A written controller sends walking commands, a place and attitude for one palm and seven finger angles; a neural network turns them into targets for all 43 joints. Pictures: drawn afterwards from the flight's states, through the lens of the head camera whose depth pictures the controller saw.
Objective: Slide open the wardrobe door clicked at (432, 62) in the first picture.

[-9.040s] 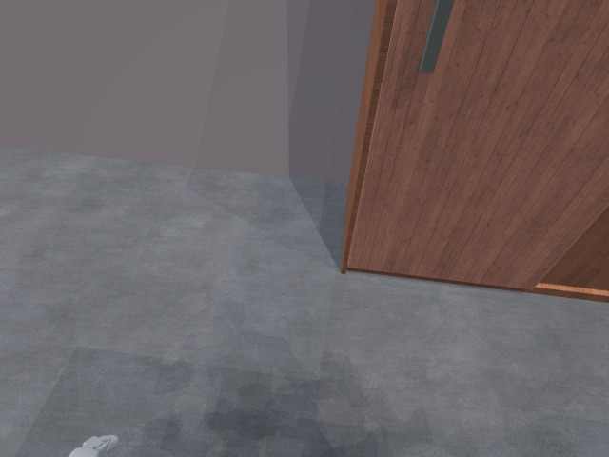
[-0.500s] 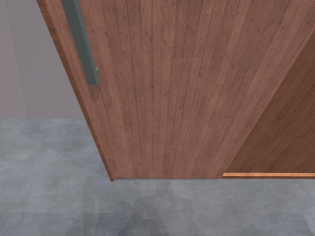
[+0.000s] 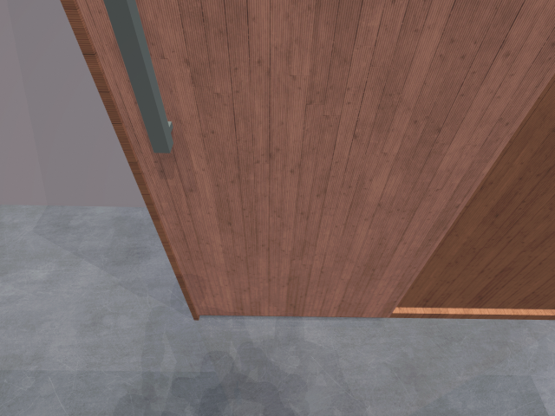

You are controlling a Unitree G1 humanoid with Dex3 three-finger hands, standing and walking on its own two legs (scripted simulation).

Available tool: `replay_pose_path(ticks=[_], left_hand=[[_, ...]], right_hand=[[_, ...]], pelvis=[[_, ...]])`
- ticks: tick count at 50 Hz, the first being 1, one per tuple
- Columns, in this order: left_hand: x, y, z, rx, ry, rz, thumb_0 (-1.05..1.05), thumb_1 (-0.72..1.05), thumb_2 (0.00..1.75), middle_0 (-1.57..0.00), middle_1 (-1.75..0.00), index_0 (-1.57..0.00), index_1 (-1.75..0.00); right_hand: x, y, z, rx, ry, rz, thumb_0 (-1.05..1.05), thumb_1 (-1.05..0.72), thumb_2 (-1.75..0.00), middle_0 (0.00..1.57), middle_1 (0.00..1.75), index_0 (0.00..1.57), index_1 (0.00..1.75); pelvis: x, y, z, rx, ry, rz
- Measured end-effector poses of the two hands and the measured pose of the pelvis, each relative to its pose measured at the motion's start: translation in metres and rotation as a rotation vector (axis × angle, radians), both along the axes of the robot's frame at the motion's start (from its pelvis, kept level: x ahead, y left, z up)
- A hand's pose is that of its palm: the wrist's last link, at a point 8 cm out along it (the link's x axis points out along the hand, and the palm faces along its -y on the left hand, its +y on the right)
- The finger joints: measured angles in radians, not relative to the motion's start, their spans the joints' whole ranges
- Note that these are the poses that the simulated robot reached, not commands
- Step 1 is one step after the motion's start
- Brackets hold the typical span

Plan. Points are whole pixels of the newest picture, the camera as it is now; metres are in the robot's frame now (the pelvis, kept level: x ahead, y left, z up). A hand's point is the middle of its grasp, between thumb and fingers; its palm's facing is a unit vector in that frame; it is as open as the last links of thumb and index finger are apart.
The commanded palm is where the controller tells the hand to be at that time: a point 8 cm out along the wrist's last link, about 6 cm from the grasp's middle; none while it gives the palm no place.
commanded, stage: look again from close up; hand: left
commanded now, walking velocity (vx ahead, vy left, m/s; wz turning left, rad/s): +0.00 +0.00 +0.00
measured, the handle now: (144, 60) +0.52 +0.24 +0.24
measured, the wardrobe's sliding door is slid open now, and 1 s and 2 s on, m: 0.00 0.00 0.00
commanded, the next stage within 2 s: shuffle to correct the standing spot in 1.66 s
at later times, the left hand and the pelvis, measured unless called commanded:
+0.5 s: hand out of the picture +0.01 +0.20 -0.18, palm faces +0.01 -0.98 -0.22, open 7.4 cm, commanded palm none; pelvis -0.02 +0.02 -0.01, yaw +0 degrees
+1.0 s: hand out of the picture -0.04 +0.18 -0.18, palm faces +0.03 -0.98 -0.20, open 7.4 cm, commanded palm none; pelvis -0.04 +0.01 +0.00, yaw +0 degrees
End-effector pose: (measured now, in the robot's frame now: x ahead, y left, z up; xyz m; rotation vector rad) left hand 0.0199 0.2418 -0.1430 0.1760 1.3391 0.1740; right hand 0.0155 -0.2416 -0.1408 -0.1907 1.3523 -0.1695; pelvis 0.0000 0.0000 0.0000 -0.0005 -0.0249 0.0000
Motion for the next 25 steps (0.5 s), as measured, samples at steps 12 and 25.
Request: replay_pose_path(ticks=[12, 25], left_hand=[[0.013, 0.015, 0.001, 0.038, -0.077, -0.04, 0.01, 0.91, 0.9, -0.2, -0.3, -0.2, -0.3], [-0.013, 0.009, -0.002, -0.004, -0.061, -0.024, 0.01, 0.91, 0.9, -0.2, -0.3, -0.2, -0.3]], right_hand=[[0.025, 0.007, -0.003, 0.003, -0.135, 0.031, 0.0, -0.91, -0.9, 0.19, 0.3, 0.2, 0.3], [-0.01, 0.026, -0.006, 0.036, -0.077, 0.033, 0.01, -0.92, -0.9, 0.2, 0.3, 0.2, 0.3]], pelvis=[[-0.008, 0.01, -0.008, 0.001, -0.012, 0.005], [-0.022, 0.015, -0.006, 0.006, -0.017, 0.004]])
